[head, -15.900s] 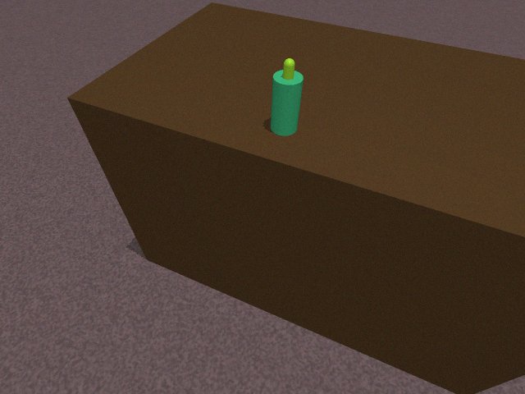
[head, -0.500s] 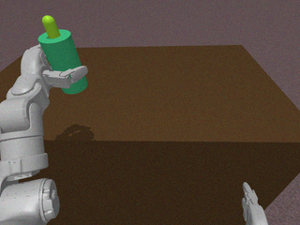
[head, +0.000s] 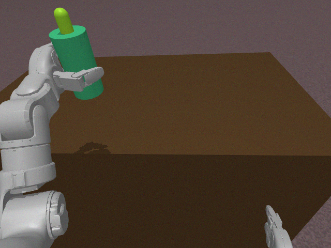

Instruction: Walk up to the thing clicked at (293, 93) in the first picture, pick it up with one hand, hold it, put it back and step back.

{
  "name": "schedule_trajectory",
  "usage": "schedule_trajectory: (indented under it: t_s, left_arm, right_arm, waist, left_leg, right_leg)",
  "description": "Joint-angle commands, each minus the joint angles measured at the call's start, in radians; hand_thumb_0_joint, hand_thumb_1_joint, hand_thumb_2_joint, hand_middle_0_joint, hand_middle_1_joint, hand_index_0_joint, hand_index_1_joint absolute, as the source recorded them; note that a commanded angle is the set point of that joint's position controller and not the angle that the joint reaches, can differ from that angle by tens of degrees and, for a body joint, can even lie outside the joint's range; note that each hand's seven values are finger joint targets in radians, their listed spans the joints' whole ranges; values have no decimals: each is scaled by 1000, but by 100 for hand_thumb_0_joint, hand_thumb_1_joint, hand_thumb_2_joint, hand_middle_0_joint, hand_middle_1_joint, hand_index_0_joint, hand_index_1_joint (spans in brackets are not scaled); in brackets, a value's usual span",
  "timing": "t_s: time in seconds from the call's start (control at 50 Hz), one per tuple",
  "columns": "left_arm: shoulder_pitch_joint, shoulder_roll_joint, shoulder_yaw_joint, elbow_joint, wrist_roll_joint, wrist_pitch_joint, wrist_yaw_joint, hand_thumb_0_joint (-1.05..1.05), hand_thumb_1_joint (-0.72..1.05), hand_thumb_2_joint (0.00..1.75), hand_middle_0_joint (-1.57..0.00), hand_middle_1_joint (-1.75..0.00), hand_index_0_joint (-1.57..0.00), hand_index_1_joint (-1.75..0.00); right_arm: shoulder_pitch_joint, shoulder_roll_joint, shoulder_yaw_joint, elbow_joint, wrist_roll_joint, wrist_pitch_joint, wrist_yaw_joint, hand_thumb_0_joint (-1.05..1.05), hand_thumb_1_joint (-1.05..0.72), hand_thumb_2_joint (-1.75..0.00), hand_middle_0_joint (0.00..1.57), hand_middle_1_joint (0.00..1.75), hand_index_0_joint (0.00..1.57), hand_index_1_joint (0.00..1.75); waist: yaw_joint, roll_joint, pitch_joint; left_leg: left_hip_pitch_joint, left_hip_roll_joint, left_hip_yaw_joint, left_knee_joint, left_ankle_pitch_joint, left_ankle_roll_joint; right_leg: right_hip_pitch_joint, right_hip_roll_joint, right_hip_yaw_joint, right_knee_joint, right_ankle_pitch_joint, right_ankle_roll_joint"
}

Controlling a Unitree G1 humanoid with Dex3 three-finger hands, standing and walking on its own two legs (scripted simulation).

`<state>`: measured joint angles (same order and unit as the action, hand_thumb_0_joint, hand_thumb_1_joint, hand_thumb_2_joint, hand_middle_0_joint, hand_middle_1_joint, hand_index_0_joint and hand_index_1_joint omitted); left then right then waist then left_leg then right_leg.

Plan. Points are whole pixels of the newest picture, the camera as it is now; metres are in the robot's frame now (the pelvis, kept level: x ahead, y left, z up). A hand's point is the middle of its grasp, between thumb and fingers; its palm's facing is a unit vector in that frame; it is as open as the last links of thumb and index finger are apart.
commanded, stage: hold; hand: left
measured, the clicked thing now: (76, 55) +0.35 +0.17 +0.34
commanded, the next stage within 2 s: none
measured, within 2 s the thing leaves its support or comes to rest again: neither
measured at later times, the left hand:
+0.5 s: hand (80, 57) +0.35 +0.17 +0.34, palm faces +0.16 -0.99 +0.01, open 9.2 cm
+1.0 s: hand (80, 58) +0.34 +0.16 +0.34, palm faces +0.15 -0.99 +0.00, open 9.2 cm
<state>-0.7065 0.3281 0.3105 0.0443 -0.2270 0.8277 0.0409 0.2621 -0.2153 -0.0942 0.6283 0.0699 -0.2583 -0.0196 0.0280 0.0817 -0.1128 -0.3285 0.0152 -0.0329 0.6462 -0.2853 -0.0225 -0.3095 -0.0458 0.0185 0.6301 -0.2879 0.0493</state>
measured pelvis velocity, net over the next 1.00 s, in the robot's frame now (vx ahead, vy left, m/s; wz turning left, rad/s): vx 0.00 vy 0.00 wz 0.00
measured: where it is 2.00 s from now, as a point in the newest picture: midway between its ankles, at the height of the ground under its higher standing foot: outside the picture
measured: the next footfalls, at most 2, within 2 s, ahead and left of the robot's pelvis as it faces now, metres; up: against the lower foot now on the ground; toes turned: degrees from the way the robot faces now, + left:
none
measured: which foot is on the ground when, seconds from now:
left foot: down 0.00-1.00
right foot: down 0.00-1.00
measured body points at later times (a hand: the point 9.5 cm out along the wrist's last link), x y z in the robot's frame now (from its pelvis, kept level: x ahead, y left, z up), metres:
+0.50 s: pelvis +0.00 +0.00 +0.00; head -0.06 -0.04 +0.44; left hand +0.34 +0.22 +0.34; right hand +0.19 -0.25 -0.07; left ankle +0.04 +0.13 -0.72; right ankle +0.03 -0.15 -0.72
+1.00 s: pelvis +0.00 +0.00 +0.00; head -0.07 -0.04 +0.44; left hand +0.32 +0.21 +0.34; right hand +0.18 -0.25 -0.07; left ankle +0.04 +0.13 -0.72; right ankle +0.03 -0.15 -0.72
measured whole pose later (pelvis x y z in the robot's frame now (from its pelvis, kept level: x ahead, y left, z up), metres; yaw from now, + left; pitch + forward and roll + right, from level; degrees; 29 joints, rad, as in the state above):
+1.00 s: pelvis +0.00 +0.00 +0.00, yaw +0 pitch -2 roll +0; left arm -0.75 0.33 0.31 -0.05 -0.26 0.96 0.05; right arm 0.25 -0.22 -0.12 0.66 0.09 -0.27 0.01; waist 0.04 0.09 -0.13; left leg -0.34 0.01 -0.03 0.66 -0.29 -0.02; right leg -0.32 -0.05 0.02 0.66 -0.30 0.05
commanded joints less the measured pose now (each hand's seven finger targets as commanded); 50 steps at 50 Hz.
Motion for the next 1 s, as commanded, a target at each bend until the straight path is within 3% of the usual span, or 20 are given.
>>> schedule_trajectory:
  t_s: [0.0, 0.08, 0.12, 0.16, 0.2, 0.24, 0.3, 0.36, 0.42, 0.46, 0.48, 0.5, 0.6, 0.64, 0.7, 0.76, 0.82, 0.86, 0.92, 0.98]
  left_arm:
    - [-581, 271, 102, -296, -17, -98, 13, 0, 11, 132, -130, -147, -135, -146]
    - [-556, 246, 81, -263, -24, -77, -2, 0, 12, 128, -128, -143, -131, -143]
    - [-585, 291, 115, -282, -22, -66, -4, 0, 11, 129, -130, -145, -134, -144]
    - [-569, 204, 54, -234, -30, -45, -11, 0, 10, 130, -129, -145, -132, -145]
    - [-588, 244, 77, -268, -30, -40, -14, 0, 10, 129, -129, -144, -132, -144]
    - [-571, 199, 30, -210, -25, -20, -21, 0, 9, 130, -130, -146, -134, -146]
    - [-629, 276, 83, -300, -25, -29, -11, 0, 11, 129, -130, -145, -134, -145]
    - [-590, 237, 72, -238, -35, -19, -13, 0, 11, 129, -129, -145, -133, -145]
    - [-639, 309, 124, -315, -35, -29, -1, 0, 11, 130, -129, -146, -133, -145]
    - [-653, 307, 123, -342, -35, -28, 6, 0, 11, 130, -128, -145, -132, -145]
    - [-628, 261, 89, -263, -28, -13, 8, 0, 13, 131, -128, -146, -132, -145]
    - [-655, 307, 133, -328, -35, -22, 13, 0, 14, 132, -129, -147, -133, -146]
    - [-642, 236, 55, -207, -23, 15, 11, 0, 14, 131, -127, -145, -131, -145]
    - [-665, 292, 89, -270, -27, 16, 6, 0, 12, 132, -130, -146, -133, -146]
    - [-611, 206, 33, -216, -31, 34, -8, 0, 14, 129, -129, -145, -133, -144]
    - [-617, 255, 71, -280, -38, 32, -13, 0, 15, 129, -130, -145, -134, -144]
    - [-614, 214, 47, -296, -41, 35, -5, 0, 15, 128, -129, -144, -132, -143]
    - [-650, 298, 108, -350, -42, 28, 7, 0, 17, 129, -128, -144, -132, -143]
    - [-607, 206, 56, -283, -44, 38, 14, 0, 16, 129, -127, -144, -130, -143]
    - [-617, 254, 85, -276, -44, 28, 23, 0, 16, 130, -127, -144, -131, -144]
  right_arm:
    - [-160, -95, -35, -154, 9, -68, -3, 0, 56, -5, 5, 5, 5, 5]
    - [-157, -114, -52, -156, 12, -74, -3, 0, 55, -5, 5, 5, 5, 5]
    - [-163, -111, -40, -171, 13, -74, -2, 0, 55, -5, 5, 5, 5, 5]
    - [-162, -96, -24, -171, 15, -71, 1, 0, 55, -5, 5, 5, 5, 5]
    - [-172, -98, -19, -173, 16, -73, 1, 0, 55, -5, 5, 5, 5, 5]
    - [-173, -95, -21, -154, 18, -68, 4, 0, 56, -5, 5, 5, 5, 5]
    - [-170, -121, -46, -157, 19, -74, 6, 0, 56, -5, 5, 5, 5, 5]
    - [-157, -113, -46, -154, 22, -73, 8, 0, 55, -5, 5, 5, 5, 5]
    - [-157, -112, -52, -147, 22, -69, 7, 0, 55, -5, 5, 5, 5, 5]
    - [-152, -105, -50, -144, 22, -66, 14, 0, 56, -5, 5, 5, 5, 5]
    - [-161, -100, -44, -148, 22, -64, 14, 0, 55, -5, 5, 5, 5, 5]
    - [-157, -106, -50, -159, 23, -67, 12, 0, 55, -5, 5, 5, 5, 5]
    - [-195, -110, -40, -164, 20, -66, 17, 0, 55, -5, 5, 5, 5, 5]
    - [-193, -126, -50, -186, 27, -68, 18, 0, 55, -5, 5, 5, 5, 5]
    - [-179, -101, -32, -159, 30, -65, 25, 0, 55, -5, 5, 5, 5, 5]
    - [-166, -108, -40, -160, 33, -61, 26, 0, 55, -5, 5, 5, 5, 5]
    - [-165, -105, -45, -161, 31, -64, 30, 0, 55, -5, 5, 5, 5, 5]
    - [-178, -129, -67, -179, 34, -70, 26, 0, 55, -5, 5, 5, 5, 5]
    - [-167, -100, -51, -128, 31, -71, 26, 0, 55, -5, 5, 5, 5, 5]
    - [-178, -114, -64, -131, 31, -71, 20, 0, 55, -5, 5, 5, 5, 5]
  waist:
    - [4, -31, -189]
    - [-7, -74, -196]
    - [1, -47, -220]
    - [-4, -67, -197]
    - [8, -61, -206]
    - [-2, -50, -186]
    - [8, -41, -222]
    - [-1, -81, -196]
    - [10, -72, -238]
    - [17, -46, -242]
    - [4, -52, -229]
    - [13, -83, -242]
    - [4, -85, -197]
    - [10, -62, -222]
    - [15, -63, -191]
    - [10, -48, -211]
    - [9, -68, -201]
    - [5, -62, -222]
    - [4, -64, -184]
    - [6, -79, -189]
  left_leg:
    - [91, -31, 39, -114, 35, 17]
    - [101, -29, 36, -114, 34, 19]
    - [113, -29, 34, -109, 61, 16]
    - [108, -32, 39, -105, 70, 19]
    - [108, -31, 36, -105, 86, 19]
    - [106, -33, 40, -113, 68, 17]
    - [109, -35, 40, -108, 66, 17]
    - [100, -37, 42, -103, 70, 21]
    - [115, -40, 47, -84, 121, 23]
    - [111, -43, 50, -85, 121, 20]
    - [111, -42, 51, -86, 122, 20]
    - [115, -38, 46, -82, 128, 21]
    - [91, -41, 48, -91, 98, 20]
    - [102, -38, 43, -97, 80, 17]
    - [86, -39, 43, -105, 71, 18]
    - [103, -36, 43, -98, 90, 18]
    - [99, -33, 40, -102, 73, 17]
    - [112, -32, 40, -102, 51, 18]
    - [96, -30, 38, -106, 35, 15]
    - [81, -32, 36, -103, 36, 15]
  right_leg:
    - [-3, 43, -86, -122, 24, -36]
    - [-14, 47, -86, -123, 21, -32]
    - [-1, 41, -84, -119, 52, -31]
    - [-7, 42, -83, -118, 56, -31]
    - [2, 41, -83, -113, 70, -31]
    - [-24, 44, -84, -117, 48, -35]
    - [-6, 42, -84, -119, 46, -35]
    - [-6, 44, -84, -119, 48, -32]
    - [4, 41, -82, -106, 93, -30]
    - [8, 39, -82, -104, 97, -31]
    - [-1, 40, -83, -105, 98, -32]
    - [13, 40, -84, -101, 105, -28]
    - [-11, 41, -80, -107, 75, -30]
    - [-13, 42, -82, -107, 57, -32]
    - [-16, 44, -85, -110, 42, -36]
    - [-19, 44, -84, -105, 60, -37]
    - [-20, 48, -87, -106, 44, -35]
    - [-24, 48, -86, -108, 26, -33]
    - [-38, 49, -87, -104, 14, -33]
    - [-35, 47, -85, -107, 20, -32]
